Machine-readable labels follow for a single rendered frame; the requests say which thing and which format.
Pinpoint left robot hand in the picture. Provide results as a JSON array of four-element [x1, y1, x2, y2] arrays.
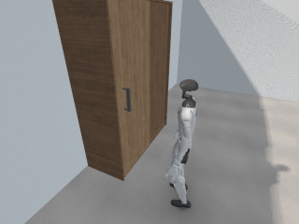
[[164, 165, 178, 184]]

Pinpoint robot left shin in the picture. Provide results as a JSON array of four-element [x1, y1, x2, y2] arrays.
[[173, 180, 187, 204]]

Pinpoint right robot hand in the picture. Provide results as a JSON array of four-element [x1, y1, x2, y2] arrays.
[[174, 129, 179, 139]]

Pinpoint robot left upper arm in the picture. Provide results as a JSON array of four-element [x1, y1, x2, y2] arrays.
[[180, 109, 192, 144]]

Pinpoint robot left foot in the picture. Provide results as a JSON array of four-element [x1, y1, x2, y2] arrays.
[[171, 199, 192, 208]]

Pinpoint left robot forearm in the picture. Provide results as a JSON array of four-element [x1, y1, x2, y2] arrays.
[[172, 138, 189, 168]]

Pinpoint handle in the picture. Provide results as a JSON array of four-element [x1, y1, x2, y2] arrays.
[[122, 88, 132, 112]]

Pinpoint wardrobe door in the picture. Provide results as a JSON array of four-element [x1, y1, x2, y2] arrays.
[[149, 1, 169, 140], [107, 0, 150, 176]]

